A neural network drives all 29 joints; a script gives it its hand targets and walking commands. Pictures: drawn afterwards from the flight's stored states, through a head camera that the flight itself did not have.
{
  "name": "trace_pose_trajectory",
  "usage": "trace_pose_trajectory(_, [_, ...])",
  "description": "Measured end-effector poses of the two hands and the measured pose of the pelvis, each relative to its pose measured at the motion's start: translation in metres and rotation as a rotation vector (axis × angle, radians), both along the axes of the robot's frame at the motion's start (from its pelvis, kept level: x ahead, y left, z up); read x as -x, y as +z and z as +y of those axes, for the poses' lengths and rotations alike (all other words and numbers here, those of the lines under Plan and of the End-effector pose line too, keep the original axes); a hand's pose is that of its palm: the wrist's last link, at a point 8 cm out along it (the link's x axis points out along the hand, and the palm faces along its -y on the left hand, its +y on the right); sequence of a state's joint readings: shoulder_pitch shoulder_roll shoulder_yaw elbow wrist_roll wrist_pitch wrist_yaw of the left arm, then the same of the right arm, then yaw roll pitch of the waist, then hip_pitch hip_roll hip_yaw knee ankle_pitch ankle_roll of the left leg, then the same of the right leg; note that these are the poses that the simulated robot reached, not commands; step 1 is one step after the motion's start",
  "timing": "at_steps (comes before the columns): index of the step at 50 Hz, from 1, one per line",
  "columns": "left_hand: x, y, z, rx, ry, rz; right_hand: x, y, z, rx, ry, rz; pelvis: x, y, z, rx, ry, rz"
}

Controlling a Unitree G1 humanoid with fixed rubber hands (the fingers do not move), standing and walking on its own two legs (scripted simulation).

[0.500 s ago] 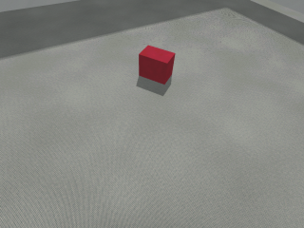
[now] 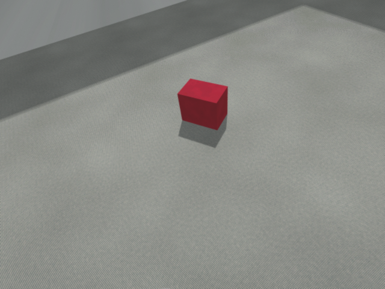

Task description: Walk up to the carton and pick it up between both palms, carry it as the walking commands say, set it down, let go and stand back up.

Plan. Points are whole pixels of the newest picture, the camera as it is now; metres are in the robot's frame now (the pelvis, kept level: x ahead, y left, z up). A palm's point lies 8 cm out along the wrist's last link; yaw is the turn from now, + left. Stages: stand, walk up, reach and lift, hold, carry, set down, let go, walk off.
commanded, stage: walk up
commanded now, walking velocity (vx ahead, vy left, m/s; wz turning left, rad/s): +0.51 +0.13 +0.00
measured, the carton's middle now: (203, 104) +1.44 +0.05 -0.65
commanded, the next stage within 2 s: none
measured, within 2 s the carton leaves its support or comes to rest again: neither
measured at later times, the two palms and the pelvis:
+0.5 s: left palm (96, 246) +0.27 +0.31 -0.15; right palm (301, 247) +0.25 -0.20 -0.11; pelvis +0.25 +0.06 +0.00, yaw +0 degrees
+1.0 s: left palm (143, 158) +0.53 +0.22 -0.12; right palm (306, 170) +0.49 -0.29 -0.15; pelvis +0.48 -0.04 +0.00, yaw +0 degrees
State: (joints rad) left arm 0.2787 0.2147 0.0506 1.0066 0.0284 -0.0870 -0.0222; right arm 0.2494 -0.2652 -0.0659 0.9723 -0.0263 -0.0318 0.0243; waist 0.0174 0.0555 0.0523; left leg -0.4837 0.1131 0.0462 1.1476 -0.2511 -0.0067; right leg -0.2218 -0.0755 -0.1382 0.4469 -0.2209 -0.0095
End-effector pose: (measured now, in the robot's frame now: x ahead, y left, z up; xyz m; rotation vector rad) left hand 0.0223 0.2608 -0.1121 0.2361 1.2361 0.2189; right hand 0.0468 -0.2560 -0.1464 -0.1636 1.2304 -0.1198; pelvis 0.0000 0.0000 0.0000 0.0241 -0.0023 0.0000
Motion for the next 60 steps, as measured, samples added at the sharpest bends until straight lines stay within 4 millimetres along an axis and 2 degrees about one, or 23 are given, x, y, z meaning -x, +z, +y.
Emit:
trace_pose_trajectory(4, [0.022, 0.004, -0.003, 0.009, 0.074, 0.107, -0.084, 0.011, 0.009, -0.020, 0.044, -0.086, -0.036, 0.006, 0.003, -0.004, -0.001, -0.006])
trace_pose_trajectory(8, [0.022, 0.000, -0.007, 0.040, 0.126, 0.185, -0.159, 0.019, 0.032, -0.045, 0.088, -0.153, -0.074, 0.006, 0.013, -0.001, 0.000, -0.006])
trace_pose_trajectory(12, [0.002, -0.016, -0.003, 0.088, 0.161, 0.251, -0.234, 0.026, 0.062, -0.043, 0.132, -0.226, -0.118, -0.003, 0.028, 0.020, 0.008, -0.003])
trace_pose_trajectory(14, [-0.015, -0.029, 0.005, 0.109, 0.168, 0.282, -0.268, 0.026, 0.075, -0.021, 0.146, -0.260, -0.143, -0.011, 0.039, 0.032, 0.003, 0.002])
trace_pose_trajectory(16, [-0.039, -0.045, 0.018, 0.125, 0.146, 0.308, -0.291, 0.022, 0.080, 0.020, 0.137, -0.284, -0.167, -0.022, 0.051, 0.039, -0.007, 0.004])
trace_pose_trajectory(18, [-0.079, -0.051, 0.031, 0.125, 0.113, 0.283, -0.286, 0.022, 0.077, 0.060, 0.101, -0.238, -0.184, -0.021, 0.057, 0.044, -0.009, 0.007])
trace_pose_trajectory(23, [-0.202, -0.045, 0.050, 0.131, 0.015, 0.124, -0.227, 0.034, 0.058, 0.132, -0.023, -0.013, -0.229, -0.002, 0.062, 0.062, -0.011, 0.006])
trace_pose_trajectory(27, [-0.289, -0.037, 0.048, 0.145, -0.046, 0.027, -0.187, 0.043, 0.056, 0.135, -0.095, 0.126, -0.262, 0.006, 0.059, 0.073, -0.004, 0.000])
trace_pose_trajectory(30, [-0.346, -0.031, 0.036, 0.162, -0.086, -0.032, -0.172, 0.045, 0.058, 0.120, -0.142, 0.201, -0.287, 0.008, 0.052, 0.074, -0.001, -0.005])
trace_pose_trajectory(33, [-0.402, -0.025, 0.015, 0.183, -0.126, -0.088, -0.173, 0.044, 0.057, 0.099, -0.178, 0.248, -0.313, 0.008, 0.042, 0.069, -0.001, -0.007])
trace_pose_trajectory(36, [-0.458, -0.020, -0.011, 0.197, -0.170, -0.141, -0.187, 0.038, 0.050, 0.078, -0.203, 0.277, -0.341, 0.005, 0.027, 0.058, -0.003, -0.002])
trace_pose_trajectory(39, [-0.513, -0.016, -0.038, 0.186, -0.215, -0.191, -0.213, 0.027, 0.034, 0.056, -0.216, 0.298, -0.373, -0.002, 0.008, 0.044, -0.006, 0.011])
trace_pose_trajectory(42, [-0.560, -0.019, -0.056, 0.129, -0.228, -0.247, -0.247, 0.002, 0.012, 0.023, -0.198, 0.327, -0.410, -0.019, -0.015, 0.024, 0.000, 0.022])
trace_pose_trajectory(43, [-0.567, -0.021, -0.058, 0.104, -0.219, -0.252, -0.263, -0.005, 0.004, 0.015, -0.181, 0.325, -0.419, -0.023, -0.022, 0.026, -0.001, 0.025])
trace_pose_trajectory(45, [-0.563, -0.021, -0.057, 0.073, -0.181, -0.218, -0.310, -0.012, -0.011, 0.009, -0.141, 0.274, -0.436, -0.022, -0.031, 0.022, 0.001, 0.024])
trace_pose_trajectory(48, [-0.533, -0.013, -0.049, 0.033, -0.094, -0.116, -0.391, -0.010, -0.028, 0.007, -0.081, 0.157, -0.463, -0.011, -0.038, 0.011, 0.004, 0.014])
trace_pose_trajectory(51, [-0.501, -0.004, -0.044, 0.010, -0.006, -0.014, -0.466, -0.004, -0.037, -0.003, -0.028, 0.065, -0.490, -0.001, -0.042, 0.002, 0.002, 0.003])
trace_pose_trajectory(56, [-0.462, 0.004, -0.050, 0.015, 0.089, 0.136, -0.571, 0.008, -0.033, -0.021, 0.031, -0.052, -0.534, 0.006, -0.040, -0.006, -0.006, -0.008])
trace_pose_trajectory(60, [-0.458, 0.004, -0.055, 0.038, 0.139, 0.219, -0.646, 0.016, -0.014, -0.044, 0.076, -0.127, -0.570, 0.007, -0.031, -0.006, -0.008, -0.008])
